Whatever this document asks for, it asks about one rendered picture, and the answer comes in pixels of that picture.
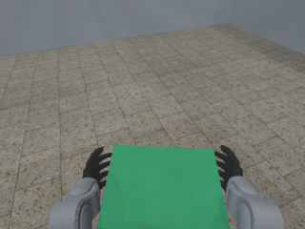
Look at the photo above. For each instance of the right robot forearm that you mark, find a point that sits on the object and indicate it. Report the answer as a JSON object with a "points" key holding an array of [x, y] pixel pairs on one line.
{"points": [[250, 207]]}

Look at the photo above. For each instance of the right robot hand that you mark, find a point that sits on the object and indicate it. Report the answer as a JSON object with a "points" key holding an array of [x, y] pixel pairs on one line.
{"points": [[231, 166]]}

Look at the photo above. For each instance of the left robot hand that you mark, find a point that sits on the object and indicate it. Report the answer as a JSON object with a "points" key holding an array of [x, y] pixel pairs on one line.
{"points": [[93, 167]]}

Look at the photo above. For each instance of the left robot forearm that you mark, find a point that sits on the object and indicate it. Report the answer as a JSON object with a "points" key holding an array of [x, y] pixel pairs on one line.
{"points": [[79, 206]]}

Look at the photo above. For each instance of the carton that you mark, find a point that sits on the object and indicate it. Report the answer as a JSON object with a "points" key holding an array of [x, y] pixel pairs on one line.
{"points": [[153, 187]]}

